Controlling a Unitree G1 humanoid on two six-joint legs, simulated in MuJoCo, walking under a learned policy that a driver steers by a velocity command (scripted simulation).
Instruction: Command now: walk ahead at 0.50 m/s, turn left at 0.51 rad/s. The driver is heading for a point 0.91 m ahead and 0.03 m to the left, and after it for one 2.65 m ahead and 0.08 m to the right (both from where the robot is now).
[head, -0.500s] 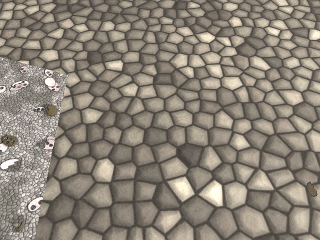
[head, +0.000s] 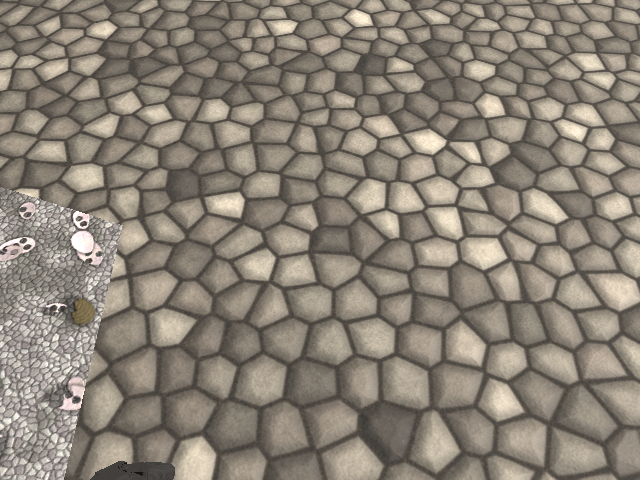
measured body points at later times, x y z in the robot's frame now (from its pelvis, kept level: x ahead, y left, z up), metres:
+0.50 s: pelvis +0.26 -0.01 +0.00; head +0.29 +0.00 +0.45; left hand +0.15 +0.22 -0.14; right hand +0.50 -0.18 -0.11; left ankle +0.36 +0.13 -0.71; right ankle +0.17 -0.13 -0.74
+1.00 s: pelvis +0.50 +0.07 +0.00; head +0.52 +0.07 +0.45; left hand +0.63 +0.31 -0.13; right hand +0.48 -0.18 -0.14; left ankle +0.38 +0.12 -0.74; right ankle +0.67 -0.04 -0.70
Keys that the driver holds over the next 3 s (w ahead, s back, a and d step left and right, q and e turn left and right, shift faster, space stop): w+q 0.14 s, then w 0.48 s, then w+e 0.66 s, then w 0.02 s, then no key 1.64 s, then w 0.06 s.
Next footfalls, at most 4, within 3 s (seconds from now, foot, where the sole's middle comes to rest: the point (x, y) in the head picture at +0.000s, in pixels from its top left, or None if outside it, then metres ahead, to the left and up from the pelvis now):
0.08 right None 0.21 -0.13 -0.78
0.58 left None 0.42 0.13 -0.78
1.12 right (300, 365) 0.72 -0.01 -0.78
1.62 left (252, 273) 0.99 0.09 -0.78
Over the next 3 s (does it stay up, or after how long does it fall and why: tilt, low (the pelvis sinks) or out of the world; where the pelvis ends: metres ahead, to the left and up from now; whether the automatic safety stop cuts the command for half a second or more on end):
stays up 0.90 0.00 0.00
